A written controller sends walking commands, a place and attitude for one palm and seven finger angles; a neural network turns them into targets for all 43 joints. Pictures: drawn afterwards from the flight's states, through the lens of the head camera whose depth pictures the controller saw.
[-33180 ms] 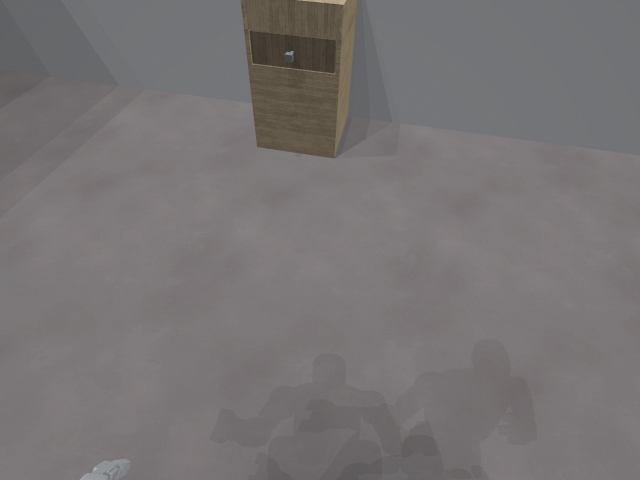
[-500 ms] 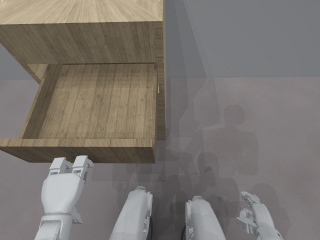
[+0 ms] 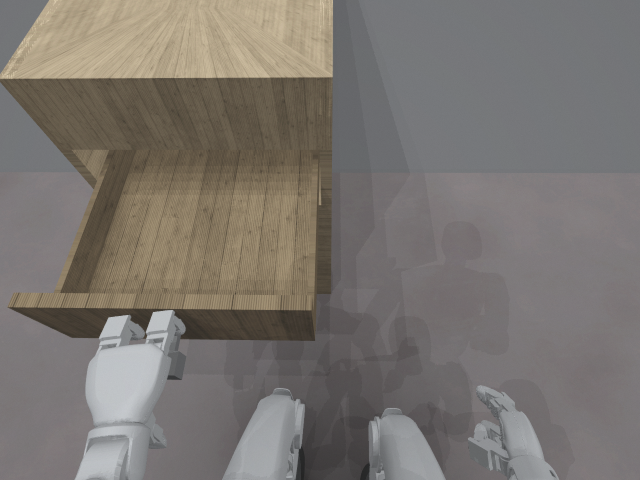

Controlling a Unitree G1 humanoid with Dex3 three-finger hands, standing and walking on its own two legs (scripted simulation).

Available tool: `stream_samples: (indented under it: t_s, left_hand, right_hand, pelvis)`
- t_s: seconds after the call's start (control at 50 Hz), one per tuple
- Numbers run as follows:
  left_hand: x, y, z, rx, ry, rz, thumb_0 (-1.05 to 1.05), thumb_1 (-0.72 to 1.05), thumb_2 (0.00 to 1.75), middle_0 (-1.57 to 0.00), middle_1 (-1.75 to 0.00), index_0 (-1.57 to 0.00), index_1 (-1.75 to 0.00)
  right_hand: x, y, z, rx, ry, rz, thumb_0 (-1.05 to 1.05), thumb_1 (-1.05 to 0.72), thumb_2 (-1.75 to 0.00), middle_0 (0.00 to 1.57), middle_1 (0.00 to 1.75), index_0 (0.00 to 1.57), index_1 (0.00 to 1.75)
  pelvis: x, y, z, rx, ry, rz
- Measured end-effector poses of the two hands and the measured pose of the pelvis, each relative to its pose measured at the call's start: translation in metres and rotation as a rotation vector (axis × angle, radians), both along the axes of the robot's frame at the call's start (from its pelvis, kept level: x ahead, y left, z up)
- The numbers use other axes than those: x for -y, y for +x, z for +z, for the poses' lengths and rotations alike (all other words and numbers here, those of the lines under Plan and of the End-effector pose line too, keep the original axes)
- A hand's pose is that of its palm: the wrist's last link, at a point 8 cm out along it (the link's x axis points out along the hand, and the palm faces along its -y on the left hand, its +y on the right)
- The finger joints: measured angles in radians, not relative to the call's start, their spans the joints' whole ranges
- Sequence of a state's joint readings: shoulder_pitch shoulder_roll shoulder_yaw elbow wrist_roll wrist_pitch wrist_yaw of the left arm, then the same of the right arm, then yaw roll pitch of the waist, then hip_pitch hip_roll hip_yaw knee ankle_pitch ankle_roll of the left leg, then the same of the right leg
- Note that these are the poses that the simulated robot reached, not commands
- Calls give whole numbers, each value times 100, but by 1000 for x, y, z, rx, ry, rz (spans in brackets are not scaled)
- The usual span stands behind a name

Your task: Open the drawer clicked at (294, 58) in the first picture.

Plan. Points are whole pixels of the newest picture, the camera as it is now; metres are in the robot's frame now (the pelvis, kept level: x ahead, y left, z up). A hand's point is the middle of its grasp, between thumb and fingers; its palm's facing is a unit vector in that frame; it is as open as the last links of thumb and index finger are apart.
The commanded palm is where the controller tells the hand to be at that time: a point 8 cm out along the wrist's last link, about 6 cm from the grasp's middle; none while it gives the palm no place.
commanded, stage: lift the hand off the handle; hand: left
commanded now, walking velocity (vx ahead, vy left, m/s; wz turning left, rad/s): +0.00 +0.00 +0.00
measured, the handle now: (171, 352) +0.27 +0.24 -0.08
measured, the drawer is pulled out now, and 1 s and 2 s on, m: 0.26 0.26 0.26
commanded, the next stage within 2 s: draw the hand back to the body in 1.88 s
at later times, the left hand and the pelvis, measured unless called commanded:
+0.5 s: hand (136, 376) +0.23 +0.25 -0.03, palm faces -0.04 -0.08 -1.00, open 13.7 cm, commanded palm +0.22 +0.24 +0.02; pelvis +0.01 +0.01 +0.03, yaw +0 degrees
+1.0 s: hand (128, 365) +0.23 +0.24 +0.01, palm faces -0.02 -0.08 -1.00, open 13.8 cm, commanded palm +0.21 +0.24 +0.06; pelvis +0.03 +0.00 +0.05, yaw +0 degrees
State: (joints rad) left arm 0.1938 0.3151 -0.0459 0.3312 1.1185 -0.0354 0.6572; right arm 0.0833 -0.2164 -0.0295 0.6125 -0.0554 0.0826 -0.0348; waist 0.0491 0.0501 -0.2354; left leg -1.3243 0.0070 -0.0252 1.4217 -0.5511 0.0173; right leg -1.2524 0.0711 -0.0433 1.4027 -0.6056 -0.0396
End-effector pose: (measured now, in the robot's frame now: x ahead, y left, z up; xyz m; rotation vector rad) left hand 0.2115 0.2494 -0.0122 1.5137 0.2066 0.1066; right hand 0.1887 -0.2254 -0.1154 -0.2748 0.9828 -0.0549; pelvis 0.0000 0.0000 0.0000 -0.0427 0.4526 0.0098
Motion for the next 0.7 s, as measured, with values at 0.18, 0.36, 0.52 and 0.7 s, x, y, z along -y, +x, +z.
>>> stream_samples:
  t_s: [0.18, 0.36, 0.52, 0.7]
  left_hand:
    - [-1, 1, 11, -2, -18, -25, 0, -49, 30, -32, -120, -35, -121]
    - [-4, -1, 27, 18, -17, -10, 0, -49, 30, -32, -120, -35, -121]
    - [-2, -1, 40, 14, -20, -2, 0, -49, 30, -32, -120, -34, -120]
    - [2, -3, 55, 21, -26, -6, 0, -49, 30, -32, -120, -33, -120]
  right_hand:
    - [8, 7, 17, 19, -29, -9, 1, -90, -90, 20, 30, 20, 30]
    - [2, 12, 27, 22, -12, -4, 1, -90, -90, 20, 30, 20, 30]
    - [-6, 15, 36, 25, 14, 4, 1, -90, -90, 20, 30, 20, 30]
    - [-6, 17, 51, 43, 24, 2, 1, -90, -90, 20, 30, 21, 30]
  pelvis:
    - [-2, 7, 10, 16, -4, 2]
    - [-5, 12, 19, 30, -2, 2]
    - [-6, 15, 29, 49, 1, 3]
    - [-6, 19, 39, 74, 4, 3]
